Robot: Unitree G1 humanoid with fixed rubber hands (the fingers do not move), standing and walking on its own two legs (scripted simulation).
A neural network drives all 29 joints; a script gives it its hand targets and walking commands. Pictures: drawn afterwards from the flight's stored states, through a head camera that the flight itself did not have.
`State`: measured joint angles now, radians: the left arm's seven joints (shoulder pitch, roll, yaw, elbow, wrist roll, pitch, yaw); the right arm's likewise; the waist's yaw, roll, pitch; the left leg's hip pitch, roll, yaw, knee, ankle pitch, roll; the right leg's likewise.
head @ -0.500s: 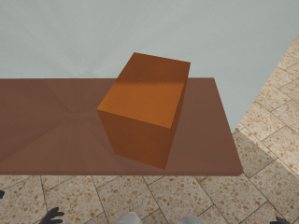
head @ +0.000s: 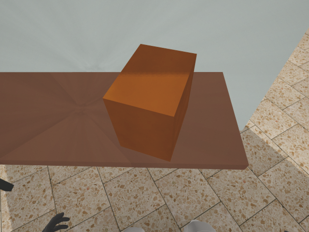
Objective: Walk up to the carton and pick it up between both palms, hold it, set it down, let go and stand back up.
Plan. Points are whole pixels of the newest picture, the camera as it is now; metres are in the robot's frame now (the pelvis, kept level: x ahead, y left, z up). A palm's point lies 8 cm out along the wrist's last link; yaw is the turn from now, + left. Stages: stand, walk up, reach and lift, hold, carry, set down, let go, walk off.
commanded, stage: walk up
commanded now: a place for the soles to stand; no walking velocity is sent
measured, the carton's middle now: (155, 103) +0.52 +0.04 -0.03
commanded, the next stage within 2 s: stand in 0.98 s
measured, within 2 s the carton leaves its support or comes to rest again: neither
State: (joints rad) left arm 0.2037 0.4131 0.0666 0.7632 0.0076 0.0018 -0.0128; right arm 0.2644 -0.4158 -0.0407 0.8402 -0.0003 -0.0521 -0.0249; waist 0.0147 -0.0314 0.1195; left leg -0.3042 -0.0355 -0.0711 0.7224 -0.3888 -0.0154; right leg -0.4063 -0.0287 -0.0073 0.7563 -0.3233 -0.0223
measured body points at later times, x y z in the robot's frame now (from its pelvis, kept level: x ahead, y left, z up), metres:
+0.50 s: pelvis +0.00 +0.01 +0.00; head +0.04 +0.01 +0.45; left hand +0.12 +0.34 -0.09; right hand +0.08 -0.31 -0.11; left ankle +0.00 +0.14 -0.71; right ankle +0.05 -0.11 -0.71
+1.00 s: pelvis -0.01 +0.01 +0.00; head +0.02 +0.01 +0.45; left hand +0.13 +0.33 -0.08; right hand +0.08 -0.32 -0.10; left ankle +0.00 +0.14 -0.71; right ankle +0.05 -0.11 -0.71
